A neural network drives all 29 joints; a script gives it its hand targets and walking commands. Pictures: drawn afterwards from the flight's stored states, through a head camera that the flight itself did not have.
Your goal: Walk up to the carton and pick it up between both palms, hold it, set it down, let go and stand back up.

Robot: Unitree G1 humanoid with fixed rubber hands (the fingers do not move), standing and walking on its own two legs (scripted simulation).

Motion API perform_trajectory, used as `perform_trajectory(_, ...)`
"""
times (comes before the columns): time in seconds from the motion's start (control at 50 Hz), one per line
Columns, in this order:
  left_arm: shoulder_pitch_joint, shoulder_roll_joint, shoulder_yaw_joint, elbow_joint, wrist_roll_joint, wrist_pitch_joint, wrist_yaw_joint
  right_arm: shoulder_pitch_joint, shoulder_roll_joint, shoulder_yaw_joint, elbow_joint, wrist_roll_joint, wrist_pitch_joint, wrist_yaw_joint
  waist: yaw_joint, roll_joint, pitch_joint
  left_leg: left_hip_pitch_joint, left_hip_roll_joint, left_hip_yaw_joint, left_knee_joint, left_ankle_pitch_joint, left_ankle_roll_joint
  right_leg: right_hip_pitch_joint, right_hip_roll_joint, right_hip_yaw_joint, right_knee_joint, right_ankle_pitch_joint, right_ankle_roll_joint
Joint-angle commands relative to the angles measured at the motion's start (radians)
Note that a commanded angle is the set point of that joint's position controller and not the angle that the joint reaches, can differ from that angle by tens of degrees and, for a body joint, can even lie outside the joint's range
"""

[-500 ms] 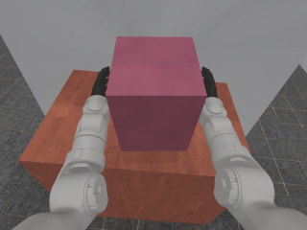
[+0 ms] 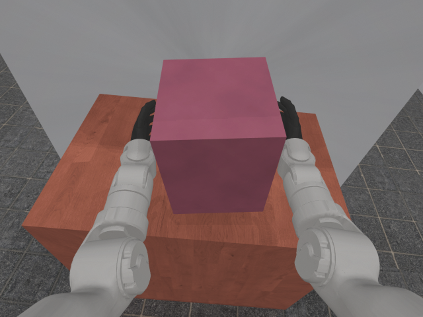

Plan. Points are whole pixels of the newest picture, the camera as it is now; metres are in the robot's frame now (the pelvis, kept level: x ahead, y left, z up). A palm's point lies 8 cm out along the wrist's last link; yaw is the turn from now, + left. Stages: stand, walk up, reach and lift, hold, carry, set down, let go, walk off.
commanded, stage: set down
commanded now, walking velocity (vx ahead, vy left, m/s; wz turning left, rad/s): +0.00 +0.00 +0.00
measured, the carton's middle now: (216, 140) +0.43 +0.00 +0.09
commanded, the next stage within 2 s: none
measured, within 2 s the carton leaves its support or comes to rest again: neither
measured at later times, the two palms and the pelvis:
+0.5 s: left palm (147, 145) +0.41 +0.14 +0.09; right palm (290, 139) +0.42 -0.14 +0.12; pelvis +0.01 +0.00 +0.00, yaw +0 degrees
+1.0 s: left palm (149, 147) +0.43 +0.15 +0.06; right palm (285, 139) +0.43 -0.14 +0.10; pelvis +0.02 +0.00 +0.00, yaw +0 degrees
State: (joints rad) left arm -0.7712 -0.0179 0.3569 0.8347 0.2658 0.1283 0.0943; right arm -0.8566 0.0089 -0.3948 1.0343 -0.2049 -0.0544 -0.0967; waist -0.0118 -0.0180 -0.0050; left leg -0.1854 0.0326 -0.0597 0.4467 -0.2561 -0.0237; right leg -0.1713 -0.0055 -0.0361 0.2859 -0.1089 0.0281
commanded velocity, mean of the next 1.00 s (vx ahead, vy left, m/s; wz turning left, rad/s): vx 0.00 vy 0.00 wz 0.00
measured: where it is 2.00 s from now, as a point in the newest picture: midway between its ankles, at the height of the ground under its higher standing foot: outside the picture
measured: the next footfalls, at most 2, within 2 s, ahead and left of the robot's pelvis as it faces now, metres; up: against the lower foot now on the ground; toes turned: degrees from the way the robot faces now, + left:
none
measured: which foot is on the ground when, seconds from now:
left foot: down 0.00-1.00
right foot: down 0.00-1.00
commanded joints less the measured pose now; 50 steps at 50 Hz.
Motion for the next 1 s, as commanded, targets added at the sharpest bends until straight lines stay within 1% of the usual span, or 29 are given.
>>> perform_trajectory(0.0,-0.805,-0.590,-0.246,-0.140,0.018,-0.114,-0.115,-0.641,0.573,0.204,-0.126,-0.035,-0.109,0.189,0.037,0.058,-0.675,0.173,-0.035,0.140,-0.082,0.461,-0.085,0.212,0.059,-0.088,0.025,0.199,-0.001)
perform_trajectory(0.06,-0.766,-0.555,-0.194,-0.093,0.034,-0.107,-0.117,-0.571,0.550,0.174,-0.049,-0.052,-0.097,0.192,0.034,0.043,-0.594,0.192,-0.027,0.143,-0.084,0.493,-0.089,0.205,0.061,-0.094,0.020,0.212,-0.003)
perform_trajectory(0.12,-0.751,-0.574,-0.200,-0.099,0.042,-0.121,-0.117,-0.585,0.574,0.189,-0.088,-0.063,-0.113,0.185,0.037,0.028,-0.615,0.167,-0.035,0.146,-0.081,0.504,-0.085,0.229,0.059,-0.092,0.029,0.253,0.007)
perform_trajectory(0.14,-0.754,-0.573,-0.195,-0.075,0.036,-0.119,-0.120,-0.577,0.567,0.181,-0.077,-0.062,-0.110,0.193,0.043,0.061,-0.577,0.155,-0.033,0.149,-0.090,0.477,-0.088,0.222,0.054,-0.089,0.026,0.223,0.005)
perform_trajectory(0.2,-0.796,-0.602,-0.216,-0.088,0.026,-0.140,-0.112,-0.616,0.581,0.149,-0.112,-0.077,-0.136,0.190,0.023,0.072,-0.693,0.168,-0.031,0.147,-0.060,0.536,-0.099,0.182,0.061,-0.098,0.032,0.259,-0.003)
perform_trajectory(0.24,-0.745,-0.572,-0.169,-0.055,0.050,-0.133,-0.114,-0.587,0.567,0.132,-0.091,-0.090,-0.122,0.197,0.038,0.044,-0.614,0.132,-0.028,0.146,-0.086,0.450,-0.084,0.182,0.057,-0.088,0.021,0.201,-0.006)
perform_trajectory(0.26,-0.725,-0.573,-0.150,-0.055,0.073,-0.130,-0.115,-0.575,0.563,0.127,-0.070,-0.106,-0.124,0.197,0.046,0.034,-0.593,0.137,-0.027,0.157,-0.084,0.487,-0.090,0.201,0.059,-0.095,0.031,0.234,-0.001)
perform_trajectory(0.3,-0.726,-0.552,-0.136,-0.039,0.078,-0.127,-0.125,-0.554,0.560,0.108,-0.063,-0.103,-0.120,0.202,0.039,0.061,-0.582,0.138,-0.030,0.159,-0.087,0.471,-0.084,0.207,0.051,-0.087,0.029,0.230,0.001)
perform_trajectory(0.32,-0.712,-0.540,-0.111,-0.037,0.086,-0.126,-0.126,-0.555,0.570,0.120,-0.068,-0.109,-0.113,0.203,0.070,0.041,-0.546,0.105,-0.035,0.166,-0.097,0.450,-0.077,0.232,0.051,-0.088,0.035,0.239,0.010)
perform_trajectory(0.34,-0.753,-0.524,-0.111,-0.052,0.084,-0.135,-0.126,-0.541,0.563,0.096,-0.059,-0.116,-0.106,0.210,0.063,0.067,-0.585,0.107,-0.030,0.170,-0.115,0.407,-0.078,0.221,0.047,-0.082,0.030,0.192,0.003)
perform_trajectory(0.38,-0.748,-0.540,-0.126,-0.056,0.080,-0.137,-0.121,-0.559,0.568,0.085,-0.096,-0.143,-0.120,0.213,0.046,0.044,-0.593,0.065,-0.031,0.161,-0.116,0.415,-0.074,0.243,0.044,-0.084,0.042,0.239,0.008)
perform_trajectory(0.4,-0.764,-0.530,-0.135,-0.042,0.074,-0.140,-0.121,-0.596,0.565,0.084,-0.118,-0.149,-0.130,0.210,0.055,0.029,-0.616,0.060,-0.031,0.170,-0.106,0.419,-0.071,0.238,0.048,-0.092,0.053,0.260,0.012)
perform_trajectory(0.48,-0.785,-0.544,-0.119,-0.066,0.098,-0.138,-0.113,-0.561,0.555,0.024,-0.065,-0.169,-0.121,0.224,0.032,0.063,-0.611,0.087,-0.025,0.166,-0.110,0.421,-0.085,0.212,0.049,-0.091,0.038,0.219,-0.002)
perform_trajectory(0.5,-0.796,-0.538,-0.125,-0.077,0.086,-0.144,-0.113,-0.554,0.568,0.026,-0.044,-0.169,-0.116,0.222,0.025,0.074,-0.574,0.049,-0.026,0.177,-0.125,0.364,-0.078,0.235,0.047,-0.082,0.042,0.197,0.000)
perform_trajectory(0.52,-0.799,-0.511,-0.075,-0.042,0.101,-0.140,-0.116,-0.563,0.569,0.036,-0.046,-0.166,-0.105,0.232,0.059,0.045,-0.550,0.017,-0.031,0.187,-0.141,0.328,-0.068,0.244,0.041,-0.074,0.044,0.179,0.013)
perform_trajectory(0.56,-0.776,-0.490,-0.073,-0.016,0.115,-0.133,-0.121,-0.548,0.558,0.011,-0.078,-0.180,-0.097,0.230,0.049,0.037,-0.552,0.024,-0.026,0.182,-0.143,0.316,-0.065,0.236,0.043,-0.084,0.045,0.178,0.007)
perform_trajectory(0.58,-0.754,-0.507,-0.059,-0.029,0.121,-0.137,-0.116,-0.574,0.565,0.013,-0.082,-0.184,-0.104,0.241,0.075,0.033,-0.567,0.021,-0.028,0.186,-0.141,0.320,-0.057,0.226,0.045,-0.085,0.050,0.178,0.013)
perform_trajectory(0.62,-0.799,-0.504,-0.061,-0.020,0.115,-0.148,-0.119,-0.577,0.559,-0.024,-0.108,-0.206,-0.105,0.244,0.047,0.020,-0.587,-0.020,-0.032,0.177,-0.146,0.296,-0.053,0.239,0.040,-0.076,0.048,0.179,0.010)
perform_trajectory(0.64,-0.798,-0.470,-0.033,-0.025,0.129,-0.139,-0.119,-0.551,0.553,-0.042,-0.035,-0.216,-0.085,0.246,0.034,0.038,-0.505,-0.013,-0.025,0.180,-0.152,0.287,-0.051,0.235,0.033,-0.069,0.045,0.153,0.014)
perform_trajectory(0.72,-0.734,-0.470,-0.017,0.001,0.152,-0.145,-0.126,-0.532,0.577,-0.030,-0.081,-0.231,-0.088,0.250,0.063,0.021,-0.514,-0.028,-0.035,0.187,-0.156,0.282,-0.044,0.264,0.031,-0.067,0.056,0.187,0.019)
perform_trajectory(0.74,-0.739,-0.467,-0.027,-0.006,0.148,-0.154,-0.126,-0.554,0.588,-0.014,-0.118,-0.230,-0.104,0.249,0.069,0.035,-0.547,-0.042,-0.033,0.188,-0.145,0.332,-0.047,0.283,0.027,-0.064,0.071,0.244,0.021)
perform_trajectory(0.76,-0.736,-0.457,-0.007,0.003,0.155,-0.155,-0.127,-0.528,0.587,-0.019,-0.083,-0.239,-0.096,0.251,0.068,0.007,-0.528,-0.044,-0.035,0.189,-0.146,0.340,-0.039,0.300,0.027,-0.059,0.070,0.246,0.027)
perform_trajectory(0.78,-0.780,-0.466,-0.031,-0.035,0.130,-0.162,-0.123,-0.509,0.593,-0.022,-0.054,-0.237,-0.100,0.250,0.039,0.002,-0.560,-0.027,-0.036,0.189,-0.136,0.349,-0.045,0.293,0.030,-0.071,0.079,0.277,0.028)
perform_trajectory(0.8,-0.760,-0.472,-0.042,-0.030,0.123,-0.174,-0.125,-0.521,0.591,-0.019,-0.088,-0.241,-0.112,0.252,0.050,0.002,-0.589,-0.019,-0.024,0.177,-0.137,0.367,-0.050,0.268,0.033,-0.074,0.079,0.257,0.023)
perform_trajectory(0.82,-0.780,-0.488,-0.057,-0.055,0.123,-0.181,-0.118,-0.505,0.587,-0.035,-0.065,-0.247,-0.113,0.253,0.034,0.042,-0.615,0.006,-0.020,0.175,-0.123,0.421,-0.060,0.254,0.030,-0.071,0.071,0.264,0.017)
perform_trajectory(0.9,-0.692,-0.527,-0.072,-0.019,0.128,-0.187,-0.111,-0.507,0.590,-0.021,-0.073,-0.242,-0.141,0.255,0.041,0.066,-0.644,0.016,-0.016,0.170,-0.094,0.511,-0.073,0.216,0.040,-0.074,0.081,0.320,0.008)
perform_trajectory(0.94,-0.686,-0.531,-0.066,-0.020,0.126,-0.209,-0.112,-0.511,0.600,-0.005,-0.077,-0.259,-0.163,0.248,0.051,0.033,-0.693,0.072,-0.013,0.165,-0.059,0.614,-0.082,0.201,0.045,-0.082,0.081,0.368,0.013)
perform_trajectory(0.96,-0.688,-0.550,-0.106,-0.028,0.108,-0.213,-0.108,-0.501,0.591,-0.004,-0.070,-0.244,-0.172,0.243,0.023,0.069,-0.698,0.107,-0.012,0.170,-0.042,0.656,-0.092,0.167,0.050,-0.088,0.080,0.385,0.007)
perform_trajectory(0.98,-0.686,-0.543,-0.089,-0.019,0.126,-0.221,-0.109,-0.478,0.592,-0.003,-0.046,-0.260,-0.176,0.246,0.039,0.064,-0.682,0.098,-0.007,0.158,-0.034,0.684,-0.086,0.154,0.041,-0.084,0.084,0.379,0.002)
